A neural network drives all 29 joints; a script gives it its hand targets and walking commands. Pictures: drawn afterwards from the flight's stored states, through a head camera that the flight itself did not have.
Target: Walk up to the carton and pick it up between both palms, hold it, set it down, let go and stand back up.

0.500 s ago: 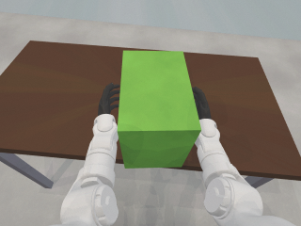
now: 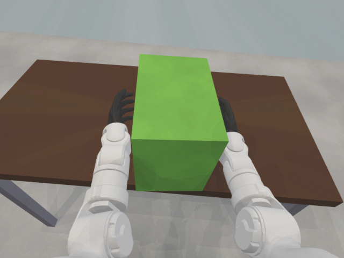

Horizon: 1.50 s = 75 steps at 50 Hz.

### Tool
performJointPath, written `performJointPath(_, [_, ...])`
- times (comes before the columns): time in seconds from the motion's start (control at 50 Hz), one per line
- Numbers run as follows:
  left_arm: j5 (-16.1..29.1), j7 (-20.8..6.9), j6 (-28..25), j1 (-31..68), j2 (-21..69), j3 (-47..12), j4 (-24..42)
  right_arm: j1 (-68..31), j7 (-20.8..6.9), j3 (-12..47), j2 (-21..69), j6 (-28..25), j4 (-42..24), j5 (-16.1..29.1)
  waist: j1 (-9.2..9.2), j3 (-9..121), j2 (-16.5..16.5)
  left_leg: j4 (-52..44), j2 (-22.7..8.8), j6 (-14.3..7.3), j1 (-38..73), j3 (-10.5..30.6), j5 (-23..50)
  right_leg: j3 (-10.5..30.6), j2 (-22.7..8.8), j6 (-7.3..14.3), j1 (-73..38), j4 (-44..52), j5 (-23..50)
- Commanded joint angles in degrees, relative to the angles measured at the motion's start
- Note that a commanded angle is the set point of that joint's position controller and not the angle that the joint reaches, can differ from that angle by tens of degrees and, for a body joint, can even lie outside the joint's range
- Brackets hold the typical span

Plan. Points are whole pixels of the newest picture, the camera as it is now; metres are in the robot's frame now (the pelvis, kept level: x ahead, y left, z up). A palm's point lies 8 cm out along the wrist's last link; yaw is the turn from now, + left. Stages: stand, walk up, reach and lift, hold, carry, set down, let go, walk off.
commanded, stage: reach and lift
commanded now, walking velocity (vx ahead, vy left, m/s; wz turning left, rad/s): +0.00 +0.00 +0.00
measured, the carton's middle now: (171, 124) +0.43 +0.00 +0.06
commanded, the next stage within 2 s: hold in 1.94 s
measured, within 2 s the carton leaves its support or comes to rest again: neither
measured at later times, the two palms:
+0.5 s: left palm (106, 120) +0.36 +0.15 +0.14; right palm (227, 131) +0.36 -0.12 +0.12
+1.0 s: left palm (97, 113) +0.35 +0.15 +0.18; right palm (229, 123) +0.35 -0.11 +0.15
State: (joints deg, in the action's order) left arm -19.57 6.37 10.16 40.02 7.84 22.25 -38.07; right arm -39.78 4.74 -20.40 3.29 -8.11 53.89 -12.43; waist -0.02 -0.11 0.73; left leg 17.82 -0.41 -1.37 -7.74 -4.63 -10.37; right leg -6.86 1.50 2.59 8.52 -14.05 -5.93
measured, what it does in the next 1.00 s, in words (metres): stands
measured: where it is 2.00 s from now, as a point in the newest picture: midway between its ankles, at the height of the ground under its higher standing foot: outside the picture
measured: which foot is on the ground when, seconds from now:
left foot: down 0.00-1.00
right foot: down 0.00-1.00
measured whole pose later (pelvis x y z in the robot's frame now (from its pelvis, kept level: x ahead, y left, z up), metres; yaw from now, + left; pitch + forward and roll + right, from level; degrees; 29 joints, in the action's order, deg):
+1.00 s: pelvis -0.03 +0.01 +0.00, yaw +2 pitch -9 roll -1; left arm -21.6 1.9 36.1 39.2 5.7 17.5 -13.5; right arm -39.6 8.2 -9.2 3.6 8.9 37.8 2.0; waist -5.0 -5.6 3.5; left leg 20.4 0.5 -2.4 -0.4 -3.4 -10.8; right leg -8.1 0.5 1.7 -0.4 -14.5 -5.6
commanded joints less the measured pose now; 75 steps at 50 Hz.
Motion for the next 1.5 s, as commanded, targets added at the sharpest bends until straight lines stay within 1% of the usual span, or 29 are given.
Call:
performJointPath(0.0, [2.2, -7.8, -0.3, 34.0, 26.5, -18.2, 4.4, -44.1, -6.5, 20.0, 26.3, -3.2, -10.8, 1.1, 0.63, 29.8, 1.0, -1.6, -1.0, 0.4, -3.6, 2.3, 13.2, 5.0, -2.4, -3.8, -26.7, -6.1, 27.9])
performJointPath(0.04, [1.8, -8.2, 1.7, 34.0, 26.1, -17.2, 3.8, -44.7, -5.9, 19.8, 25.6, -2.0, -10.2, 2.2, 1.50, 28.0, 1.4, -2.0, -1.0, 0.7, -1.8, 2.3, 12.4, 3.7, -1.8, -3.3, -25.3, -4.8, 22.8])
performJointPath(0.1, [3.2, -8.8, 4.6, 33.6, 25.7, -18.6, 5.5, -43.3, -4.8, 19.8, 25.1, -0.7, -11.5, 3.0, -0.57, 27.0, 1.7, -2.1, -0.9, 0.5, 2.7, 2.5, 12.3, 3.9, -1.9, -3.4, -24.4, -3.6, 20.1])
performJointPath(0.14, [2.2, -9.3, 6.5, 32.7, 27.5, -18.8, 5.7, -41.6, -4.4, 19.3, 22.8, 0.9, -8.6, 3.5, -2.34, 21.8, -1.2, -1.7, -0.8, 1.2, 4.1, 3.1, 12.0, 3.4, -1.6, -2.8, -19.6, -2.1, 17.3])
performJointPath(0.16, [3.6, -9.6, 7.4, 32.8, 27.1, -20.1, 6.6, -42.6, -3.9, 19.1, 23.8, 1.0, -10.6, 4.7, -1.68, 22.2, -0.3, -1.4, -0.7, 0.9, 4.8, 2.6, 12.6, 2.8, -1.1, -3.2, -19.3, -2.1, 17.2])
performJointPath(0.18, [2.6, -10.2, 8.0, 32.9, 27.3, -19.8, 5.2, -41.4, -4.2, 18.1, 23.3, 1.7, -9.6, 4.1, -3.01, 21.2, -1.6, -1.4, -0.5, 1.4, 6.2, 2.8, 11.2, 2.5, -1.3, -3.3, -17.1, -1.5, 15.0])
performJointPath(0.2, [1.8, -10.5, 8.5, 32.6, 27.3, -17.4, 5.3, -41.8, -4.3, 17.3, 24.5, 2.3, -9.6, 4.0, -1.99, 18.0, -0.7, -2.1, -0.5, 1.0, 3.7, 2.1, 8.4, 1.8, -1.1, -3.2, -17.3, -1.5, 11.7])
performJointPath(0.26, [1.9, -10.5, 9.8, 33.2, 28.5, -19.2, 6.9, -41.5, -5.0, 14.6, 23.0, 2.7, -10.3, 3.1, -3.63, 18.4, -3.1, -1.5, -0.9, 2.0, 6.8, 2.6, 10.2, 2.0, -1.3, -2.7, -14.7, -0.9, 9.1])
performJointPath(0.28, [1.7, -10.4, 10.1, 32.7, 28.3, -18.5, 6.9, -41.6, -5.2, 15.4, 23.3, 2.6, -12.1, 3.8, -2.19, 18.3, -1.6, -1.7, -0.9, 1.7, 7.0, 2.2, 10.7, 1.2, -0.6, -2.7, -15.5, -1.0, 9.1])
performJointPath(0.3, [2.2, -10.5, 10.3, 33.3, 28.2, -19.0, 7.3, -43.5, -5.1, 15.1, 23.2, 2.4, -13.3, 3.2, -3.39, 19.3, -1.8, -1.9, -0.8, 1.5, 6.8, 2.4, 9.7, 1.6, -1.3, -2.4, -15.6, -0.7, 8.5])
performJointPath(0.4, [2.9, -9.5, 12.1, 33.2, 29.9, -21.6, 8.8, -46.5, -5.9, 17.0, 22.6, 2.6, -16.9, 5.2, -2.45, 21.1, -2.6, -0.9, -1.7, 2.7, 11.3, 3.4, 12.5, 0.9, -0.1, -1.7, -12.4, -0.4, 4.7])
performJointPath(0.44, [4.6, -8.8, 12.2, 34.8, 30.9, -24.2, 12.2, -46.6, -6.0, 17.9, 23.1, 2.3, -18.9, 5.5, -3.56, 25.7, -1.9, 0.1, -1.7, 2.6, 12.0, 3.5, 14.6, 0.7, -0.2, -1.7, -12.8, -1.0, 7.0])
performJointPath(0.5, [5.1, -8.3, 13.2, 36.0, 30.2, -25.3, 13.2, -49.0, -5.7, 21.7, 23.8, 3.0, -21.7, 7.5, -2.18, 25.0, -1.1, -0.4, -0.8, 1.9, 10.1, 3.9, 10.9, 0.6, -0.2, -1.9, -14.8, -0.9, 6.7])
performJointPath(0.6, [4.0, -9.5, 18.5, 32.5, 28.0, -22.8, 14.3, -46.5, -4.5, 21.8, 23.0, 7.1, -19.8, 10.0, -3.15, 21.1, -0.4, -2.0, 0.1, 1.2, 7.6, 2.4, 8.5, 1.3, -0.5, -3.1, -16.5, -0.9, 7.6])
performJointPath(0.64, [2.8, -10.5, 19.5, 31.0, 27.3, -21.4, 14.3, -46.9, -4.2, 23.0, 23.8, 7.6, -25.1, 9.9, -3.02, 21.0, 0.4, -1.5, 0.6, 0.1, 7.2, 2.0, 7.4, 2.0, -0.9, -3.0, -19.1, -0.8, 9.9])
performJointPath(0.76, [2.6, -12.1, 22.4, 28.7, 27.1, -23.1, 20.9, -44.9, -2.5, 28.2, 23.6, 9.2, -28.8, 14.1, -3.99, 19.7, -1.0, -0.2, 0.5, 1.1, 9.6, 3.0, 15.6, 1.6, 0.0, -3.6, -21.7, -1.6, 16.2])
performJointPath(0.82, [2.9, -12.8, 24.5, 28.9, 25.8, -23.7, 23.2, -46.0, -1.4, 29.6, 23.0, 10.6, -31.1, 15.3, -4.06, 18.0, 0.6, -0.7, 0.7, 0.2, 9.0, 3.3, 11.8, 1.5, -0.2, -3.9, -21.1, -0.9, 11.9])
performJointPath(0.9, [4.7, -12.6, 24.9, 31.2, 26.9, -27.4, 25.8, -45.7, -1.4, 27.9, 23.7, 11.7, -33.3, 16.3, -5.26, 18.9, -2.9, -0.7, 0.7, 1.1, 10.4, 3.3, 9.4, 0.4, 0.5, -3.2, -16.5, -0.6, 7.0])
performJointPath(0.96, [6.0, -12.2, 24.8, 31.6, 28.0, -29.7, 26.8, -44.5, -1.8, 27.0, 23.4, 11.8, -32.6, 15.6, -7.81, 20.9, -4.7, 0.5, -0.4, 2.9, 12.6, 4.0, 11.9, -0.2, 0.4, -2.6, -14.1, -1.2, 5.7])
performJointPath(1.0, [4.8, -12.5, 25.8, 30.5, 27.3, -27.7, 24.7, -45.5, -1.5, 26.7, 22.8, 12.5, -32.4, 15.1, -7.68, 18.2, -1.4, -0.2, -0.3, 2.4, 11.4, 3.9, 12.3, 0.1, 0.4, -3.6, -15.4, -0.4, 6.1])
performJointPath(1.02, [4.7, -12.8, 26.2, 30.9, 26.7, -27.2, 25.3, -44.2, -1.5, 26.0, 22.1, 12.8, -30.7, 15.1, -8.19, 18.4, -2.6, -0.4, -0.3, 2.4, 11.2, 3.9, 10.0, 0.5, 0.2, -3.3, -15.8, -0.1, 5.8])
performJointPath(1.14, [2.6, -13.6, 27.3, 30.9, 25.3, -23.1, 24.0, -48.0, -1.2, 29.4, 25.0, 12.9, -33.4, 16.8, -3.86, 17.5, 0.3, -1.1, 0.4, 0.2, 7.0, 2.8, 9.3, 1.0, 0.3, -3.7, -20.2, -1.2, 9.1])
performJointPath(1.2, [1.7, -13.8, 28.1, 29.0, 26.4, -24.2, 24.3, -45.4, -1.1, 29.0, 23.5, 13.0, -33.2, 17.2, -5.93, 17.5, -3.0, -0.5, -0.1, 2.0, 10.7, 2.7, 13.2, 0.3, 0.3, -3.7, -19.6, -0.8, 10.0])
performJointPath(1.22, [1.6, -14.0, 28.1, 27.5, 25.3, -23.6, 24.0, -45.0, -1.1, 28.8, 23.0, 13.0, -32.5, 16.8, -4.83, 17.9, -0.7, -0.7, -0.9, 1.6, 11.0, 3.5, 14.2, 0.7, 0.5, -3.8, -19.6, -0.6, 9.1])
performJointPath(1.28, [1.9, -14.4, 28.4, 29.8, 24.9, -23.9, 25.9, -45.9, -0.5, 29.4, 23.0, 13.2, -33.6, 17.4, -5.40, 16.0, 0.7, -1.4, 0.3, 0.3, 9.6, 2.7, 11.0, 0.8, 0.4, -4.1, -20.4, -0.7, 9.2])
performJointPath(1.4, [3.4, -14.1, 28.4, 30.0, 25.1, -26.1, 28.2, -47.6, 0.0, 32.8, 25.7, 13.1, -37.1, 18.8, -4.29, 19.3, -0.8, -0.3, 0.4, 1.2, 9.3, 2.6, 13.4, 0.6, 0.5, -4.1, -21.5, -1.8, 11.0])
performJointPath(1.44, [3.3, -14.5, 28.3, 32.2, 25.5, -26.3, 28.3, -47.5, 0.3, 32.4, 26.3, 13.8, -36.2, 18.5, -6.15, 18.0, -0.1, -0.6, 1.4, 0.2, 8.0, 2.5, 8.5, 0.9, 0.1, -3.9, -21.0, -0.4, 9.5])
performJointPath(1.46, [2.7, -14.6, 28.5, 31.7, 25.0, -25.5, 26.5, -47.4, 0.4, 31.0, 26.1, 14.0, -35.5, 18.9, -4.91, 17.3, -1.0, -0.9, 1.6, 0.1, 7.5, 1.9, 6.2, 0.8, 0.0, -4.3, -19.3, -0.8, 7.3])
performJointPath(1.48, [3.6, -14.6, 28.2, 32.0, 24.4, -26.3, 28.3, -46.1, 0.5, 30.7, 25.9, 14.0, -35.7, 18.1, -6.00, 19.1, -1.2, -0.6, 1.4, 0.1, 8.1, 2.3, 7.3, 1.1, 0.1, -3.7, -20.9, -0.9, 8.2])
